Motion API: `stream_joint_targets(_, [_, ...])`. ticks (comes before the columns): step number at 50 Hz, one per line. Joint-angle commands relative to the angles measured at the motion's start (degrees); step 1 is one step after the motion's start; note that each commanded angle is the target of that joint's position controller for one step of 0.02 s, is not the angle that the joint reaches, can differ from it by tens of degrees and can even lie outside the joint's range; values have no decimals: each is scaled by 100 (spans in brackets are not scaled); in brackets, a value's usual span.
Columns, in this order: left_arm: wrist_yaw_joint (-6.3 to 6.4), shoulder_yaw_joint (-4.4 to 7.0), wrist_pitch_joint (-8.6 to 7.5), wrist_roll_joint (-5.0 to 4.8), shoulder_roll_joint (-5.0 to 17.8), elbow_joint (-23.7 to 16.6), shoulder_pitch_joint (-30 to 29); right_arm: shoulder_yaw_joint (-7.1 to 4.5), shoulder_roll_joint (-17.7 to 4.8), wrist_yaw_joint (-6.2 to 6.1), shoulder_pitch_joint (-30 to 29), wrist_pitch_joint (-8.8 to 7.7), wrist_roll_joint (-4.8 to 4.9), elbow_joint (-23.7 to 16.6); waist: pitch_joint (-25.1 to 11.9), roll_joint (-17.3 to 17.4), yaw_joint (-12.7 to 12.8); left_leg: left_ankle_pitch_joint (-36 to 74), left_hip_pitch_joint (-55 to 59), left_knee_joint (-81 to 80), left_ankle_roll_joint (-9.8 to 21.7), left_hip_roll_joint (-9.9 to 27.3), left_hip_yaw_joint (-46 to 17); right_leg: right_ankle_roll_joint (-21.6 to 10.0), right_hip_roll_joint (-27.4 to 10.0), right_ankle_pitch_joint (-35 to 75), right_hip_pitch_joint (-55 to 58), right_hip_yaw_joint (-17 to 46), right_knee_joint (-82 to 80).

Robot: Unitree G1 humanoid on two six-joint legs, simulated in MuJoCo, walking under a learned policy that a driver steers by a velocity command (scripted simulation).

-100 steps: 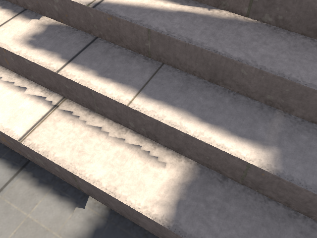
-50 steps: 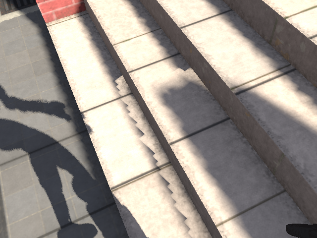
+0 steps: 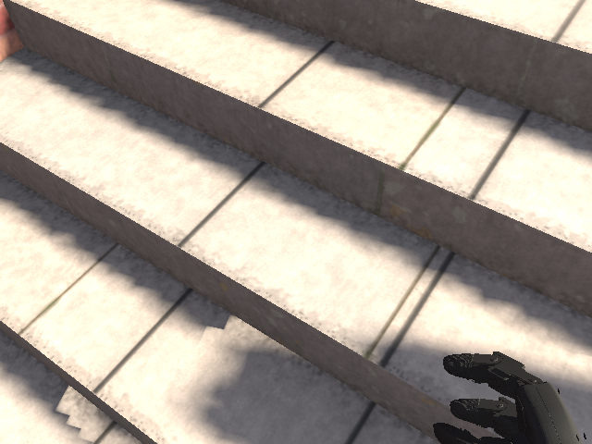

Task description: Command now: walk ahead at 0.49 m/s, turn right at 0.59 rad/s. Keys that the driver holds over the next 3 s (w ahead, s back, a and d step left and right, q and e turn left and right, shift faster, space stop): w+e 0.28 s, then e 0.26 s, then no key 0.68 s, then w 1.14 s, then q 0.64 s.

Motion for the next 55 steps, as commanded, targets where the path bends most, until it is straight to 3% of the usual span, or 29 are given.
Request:
stream_joint_targets(1, [87,99,-182,-50,495,-305,-134,-112,-597,53,-154,-13,-17,-338,179,66,-80,661,721,-2023,-65,81,838,-712,-940,3919,-353,1102,-2191])
stream_joint_targets(5, [237,356,-289,107,1017,-80,1037,-137,-359,140,-484,-59,-43,-325,-626,-615,498,-243,-1857,-434,128,184,533,-912,-1741,4420,3257,1993,-1668])
stream_joint_targets(7, [249,387,-308,109,932,70,1927,-102,-380,80,-1854,-146,-53,-790,42,-641,1100,-1758,-3916,125,33,161,555,-1138,-1958,4341,4522,2569,-1712])
stream_joint_targets(8, [337,382,-373,265,801,275,2569,-42,-241,61,-2758,-257,-35,-1107,387,-826,1536,-2774,-5345,790,116,222,220,-1191,-2301,5114,5436,2914,-1492])
stream_joint_targets(10, [417,401,-378,334,755,555,2970,109,-170,22,-3855,-378,126,-1742,565,-1025,1756,-3733,-5662,63,120,325,203,-963,-2497,5425,5484,2829,-2138])
stream_joint_targets(11, [472,408,-364,246,730,661,2801,232,51,68,-3879,-359,121,-1978,457,-1146,1527,-3503,-4615,-427,309,418,-62,-735,-2576,5391,4685,2579,-2677])
stream_joint_targets(13, [308,300,-289,-162,607,-72,596,261,177,267,-1776,-158,273,-1365,-530,-247,82,-456,2440,-3389,396,-175,938,-370,-1726,6689,100,1571,-3722])
stream_joint_targets(14, [108,431,-379,-284,1242,-280,461,-137,-394,166,137,39,471,-792,-1748,-546,-608,234,5037,-3321,302,-481,1081,-233,-1648,8123,-392,1560,-2632])
stream_joint_targets(15, [-107,642,-618,-504,1890,-345,-244,-560,-961,-40,2487,152,431,-253,-2826,-950,-2125,494,6777,-3828,556,-90,9,267,-1457,8894,-734,1420,-654])
stream_joint_targets(16, [-208,532,-745,-683,1351,-677,-440,-817,-1799,-101,2629,86,185,-2,-3633,1283,-2060,66,7153,-5548,889,1456,-2479,671,-578,4660,-1118,1230,1707])
stream_joint_targets(17, [-271,476,-753,-355,977,-735,-25,-891,-2158,-131,2092,93,324,95,-3989,3024,-1430,2907,6685,-6535,991,2412,-4171,832,100,607,-1102,951,4524])
stream_joint_targets(18, [-251,429,-694,-96,752,-635,373,-756,-1557,-132,1457,101,459,118,-3446,2357,-798,3506,5896,-6540,1030,2194,-4022,818,-212,802,-1263,886,5645])
stream_joint_targets(20, [-194,358,-420,106,272,-443,664,-478,-509,-149,470,81,415,314,-1774,796,-50,1828,4416,-6480,1192,1923,-2887,793,-775,1472,-1813,13,6557])
stream_joint_targets(22, [-127,145,-154,241,-291,-648,86,-408,-177,-119,605,-31,287,885,-239,191,201,444,3226,-6875,1039,1574,-1843,579,-830,1077,-2765,0,7003])
stream_joint_targets(25, [28,-96,44,142,-653,-995,-270,-386,85,16,1012,-331,240,1607,286,77,545,1030,2936,-7376,706,1433,-671,353,-973,942,-3420,163,6666])
stream_joint_targets(26, [44,-120,66,105,-661,-1031,-393,-333,227,-22,1084,-377,245,1670,300,41,533,1547,2993,-7503,630,1419,-345,406,-973,1102,-3431,245,6278])
stream_joint_targets(29, [122,51,105,109,-324,-963,-713,-412,-275,-154,1438,-442,168,1720,-54,10,161,4387,3757,-7604,935,1598,394,536,-552,1537,-3401,-375,6329])
stream_joint_targets(34, [276,10,204,179,-501,-1223,-1498,-502,-603,-110,2337,-478,173,1867,5,-106,-55,3289,5244,-7832,890,1731,397,464,-465,732,-5135,-44,7934])
stream_joint_targets(41, [81,-231,366,113,-832,-1909,-2961,-477,-525,-279,3524,-454,211,2358,461,569,-518,3565,6276,-8228,788,1672,657,487,-892,-84,-6072,-500,7216])
stream_joint_targets(44, [-58,-319,390,140,-827,-2117,-3063,-482,-555,-394,3352,-288,248,2360,220,770,-470,4120,6582,-8514,848,1399,990,563,-1436,-59,-5359,-1097,5271])
stream_joint_targets(46, [-117,-454,482,-144,-1042,-1969,-2909,-560,-789,-402,3460,-118,324,2348,181,804,-577,4810,6071,-9112,960,1443,1260,241,-1373,-1242,-3399,-1821,3076])
stream_joint_targets(47, [-81,-450,536,-188,-1124,-1815,-2479,-572,-888,-401,3366,-65,332,2390,96,871,-386,5836,5951,-8874,890,1505,1391,113,-1164,-1201,-2575,-1955,2524])
stream_joint_targets(48, [-31,-428,465,-263,-1147,-1473,-1561,-556,-1088,-338,3285,-96,423,2410,-452,1298,-113,9533,5797,-8127,890,1633,1618,-67,-522,-902,-1181,-2396,2678])
stream_joint_targets(49, [4,-331,311,-245,-840,-1214,-646,-591,-1338,-226,3020,-137,533,2325,-983,1238,458,9926,5380,-6901,564,1295,1768,-248,-440,310,100,-1919,1696])
stream_joint_targets(50, [59,-169,197,-217,-458,-932,171,-591,-1391,-59,2892,-236,627,2064,-1470,759,835,8483,3611,-5412,136,811,1514,-735,-1130,1072,1827,-146,1433])
stream_joint_targets(51, [141,61,242,-74,217,-877,537,-598,-1418,90,2151,-272,727,1660,-1942,-751,1166,2349,2680,-2971,-152,-169,1360,-1412,-2510,1776,2102,2259,-197])
stream_joint_targets(52, [230,90,321,6,306,-999,-285,-540,-934,182,1776,-164,546,1512,-2130,-772,679,376,2789,-1509,-140,-314,-161,-1479,-2716,1495,1011,3101,-1221])
stream_joint_targets(53, [249,130,364,81,348,-1007,-932,-487,-539,187,1767,-32,497,1327,-1360,-571,265,492,2292,-930,-118,-204,-400,-1420,-2730,673,271,2658,-1257])
stream_joint_targets(55, [262,-87,282,46,-328,-698,-1308,-467,-261,-17,1982,148,190,1255,150,-80,-296,618,1945,-917,8,-125,-173,-883,-2315,323,-1230,1458,-520])
Next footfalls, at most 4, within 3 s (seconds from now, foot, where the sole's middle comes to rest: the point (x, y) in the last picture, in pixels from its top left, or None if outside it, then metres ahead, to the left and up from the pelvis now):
0.28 left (234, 438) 0.43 0.17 -0.59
0.96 right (393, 322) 0.59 -0.13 -0.44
1.54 left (289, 255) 0.74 0.07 -0.44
2.02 right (432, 118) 0.97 -0.22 -0.28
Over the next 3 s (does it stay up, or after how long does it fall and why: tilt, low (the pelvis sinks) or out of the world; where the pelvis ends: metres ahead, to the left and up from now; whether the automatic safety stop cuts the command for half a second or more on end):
stays up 1.24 -0.27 0.65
